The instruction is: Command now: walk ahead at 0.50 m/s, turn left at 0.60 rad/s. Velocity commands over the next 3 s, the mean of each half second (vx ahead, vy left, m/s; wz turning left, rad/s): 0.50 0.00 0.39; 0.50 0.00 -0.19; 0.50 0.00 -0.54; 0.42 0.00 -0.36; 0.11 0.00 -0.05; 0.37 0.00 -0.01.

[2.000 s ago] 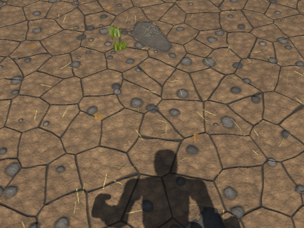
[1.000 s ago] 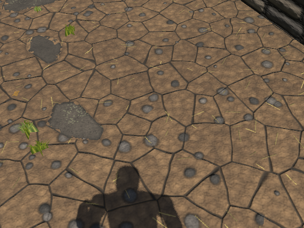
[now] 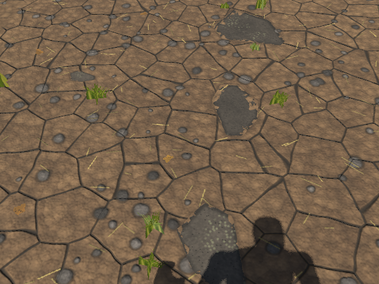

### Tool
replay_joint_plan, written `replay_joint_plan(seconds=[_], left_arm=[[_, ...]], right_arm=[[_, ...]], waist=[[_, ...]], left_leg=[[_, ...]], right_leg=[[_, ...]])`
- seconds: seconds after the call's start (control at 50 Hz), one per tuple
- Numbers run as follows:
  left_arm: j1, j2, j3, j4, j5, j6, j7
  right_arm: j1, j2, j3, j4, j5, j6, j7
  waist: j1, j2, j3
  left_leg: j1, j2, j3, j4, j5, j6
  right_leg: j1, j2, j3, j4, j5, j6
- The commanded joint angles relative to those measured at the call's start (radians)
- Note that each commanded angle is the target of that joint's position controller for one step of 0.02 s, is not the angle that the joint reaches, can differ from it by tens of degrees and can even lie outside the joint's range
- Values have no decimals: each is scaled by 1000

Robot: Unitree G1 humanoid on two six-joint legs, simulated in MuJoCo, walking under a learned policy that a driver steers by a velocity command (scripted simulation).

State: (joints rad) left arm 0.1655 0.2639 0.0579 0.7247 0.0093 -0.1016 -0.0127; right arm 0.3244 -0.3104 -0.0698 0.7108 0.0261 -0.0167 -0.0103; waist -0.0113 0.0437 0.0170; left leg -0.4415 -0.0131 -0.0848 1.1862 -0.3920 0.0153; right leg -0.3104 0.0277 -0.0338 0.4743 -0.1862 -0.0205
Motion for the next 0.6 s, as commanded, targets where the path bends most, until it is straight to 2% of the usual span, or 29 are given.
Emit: replay_joint_plan(seconds=[0.02, 0.06, 0.1, 0.14, 0.18, 0.22, 0.28, 0.32, 0.34, 0.36, 0.38, 0.4, 0.42, 0.44, 0.46, 0.48, 0.5, 0.54, 0.6], left_arm=[[33, 99, 26, -26, 1, -8, 7], [42, 125, 35, -6, -4, -16, 8], [51, 150, 43, 10, -2, -16, 10], [47, 163, 45, 20, -4, -11, 11], [76, 173, 45, 39, -10, -5, 11], [120, 189, 46, 64, -20, 3, 8], [162, 218, 53, 98, -39, 19, 4], [160, 244, 58, 112, -47, 31, 8], [150, 251, 57, 118, -50, 38, 12], [156, 229, 45, 120, -44, 40, 17], [162, 167, 17, 90, -7, 33, 19], [272, 61, -19, 68, -1, 11, 5], [178, 172, 8, 81, -38, -6, -4], [85, 191, 15, 42, -62, -15, -8], [58, 173, 10, 42, -49, -19, -1], [55, 170, 14, 47, -29, -16, 3], [85, 163, 15, 57, -26, -5, 1], [118, 125, 9, 71, -23, 17, 0], [38, 106, 2, 46, -10, 31, 6]], right_arm=[[-41, -75, -27, -103, 4, -6, 8], [-67, -50, -20, -122, 0, 1, 11], [-99, -42, -15, -135, -4, 1, 14], [-133, -36, -10, -139, -2, -5, 24], [-204, -13, 2, -153, -6, -16, 35], [-267, 0, 10, -171, -5, -23, 45], [-325, -18, 8, -201, -4, -27, 57], [-288, -52, -8, -201, -13, -27, 59], [-186, -84, -26, -175, -17, -26, 56], [-32, -134, -55, -126, -15, -22, 46], [137, -218, -79, -95, -17, -11, 26], [105, -283, -75, -100, -17, -17, 26], [113, -184, -52, -105, -16, -26, 33], [63, -154, -39, -94, -18, -35, 35], [4, -129, -31, -89, -16, -41, 36], [-48, -102, -23, -91, -22, -44, 38], [-78, -78, -15, -95, -31, -50, 38], [-92, -78, -17, -84, -28, -64, 36], [-73, -103, -23, -51, -27, -76, 26]], waist=[[29, -161, -3], [27, -139, 7], [32, -118, 8], [42, -109, 12], [71, -95, 29], [93, -87, 49], [90, -97, 75], [42, -127, 33], [-28, -133, -35], [-104, -119, -125], [-159, 13, -261], [-47, 226, -394], [-116, 92, -391], [-107, 82, -226], [-70, 22, -146], [-35, 18, -95], [0, 31, -83], [30, 25, -74], [24, 5, -13]], left_leg=[[-251, 117, -31, -7, 78, -9], [-274, 127, -21, -65, 120, -20], [-298, 135, -18, -146, 196, -31], [-282, 132, 2, -258, 303, -29], [-232, 114, 33, -388, 383, -19], [-197, 95, 65, -483, 400, -5], [-188, 73, 86, -575, 319, 30], [-84, 26, 126, -617, 233, 66], [76, -8, 152, -660, 252, 92], [326, -34, 154, -686, 309, 119], [654, 156, -95, -636, 379, 178], [866, 388, -612, -771, 196, 349], [831, 386, -631, -840, 115, 334], [708, 344, -461, -856, 191, 293], [570, 296, -344, -870, 288, 261], [455, 262, -265, -898, 371, 246], [380, 239, -221, -933, 413, 241], [310, 234, -174, -991, 447, 257], [275, 221, -98, -1042, 474, 256]], right_leg=[[200, -277, 278, -281, -1, -148], [192, -285, 206, -313, 81, -168], [216, -294, 142, -326, 159, -179], [233, -276, 60, -327, 218, -164], [228, -259, 1, -330, 241, -152], [249, -267, -26, -334, 241, -149], [341, -310, -30, -306, 320, -143], [389, -319, -54, -201, 610, -125], [376, -300, -89, -68, 763, -103], [277, -260, -129, 123, 771, -71], [17, -209, -144, 453, 388, -29], [-317, -28, -29, 763, -409, 20], [-404, -61, 112, 853, -406, 11], [-473, -101, 92, 846, -323, 0], [-447, -143, 83, 781, -232, -2], [-400, -167, 81, 719, -175, 5], [-337, -184, 92, 692, -132, 11], [-293, -187, 85, 644, -92, 31], [-353, -188, 84, 501, 36, 62]])
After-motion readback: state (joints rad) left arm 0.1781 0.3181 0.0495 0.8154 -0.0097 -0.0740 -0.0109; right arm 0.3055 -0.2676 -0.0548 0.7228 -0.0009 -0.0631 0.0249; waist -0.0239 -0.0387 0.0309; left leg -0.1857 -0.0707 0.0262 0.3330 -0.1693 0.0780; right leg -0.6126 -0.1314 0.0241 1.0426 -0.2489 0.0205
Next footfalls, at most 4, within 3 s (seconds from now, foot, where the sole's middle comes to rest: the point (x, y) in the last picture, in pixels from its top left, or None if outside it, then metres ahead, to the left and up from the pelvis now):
0.36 left None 0.34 0.18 -0.77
0.90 right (200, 231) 0.68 0.00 -0.77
1.38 left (153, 171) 0.97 0.19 -0.77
1.88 right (232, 139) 1.14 -0.16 -0.77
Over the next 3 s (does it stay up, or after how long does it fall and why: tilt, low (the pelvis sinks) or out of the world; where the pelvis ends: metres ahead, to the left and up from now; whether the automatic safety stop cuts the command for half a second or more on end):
stays up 1.33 -0.12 -0.01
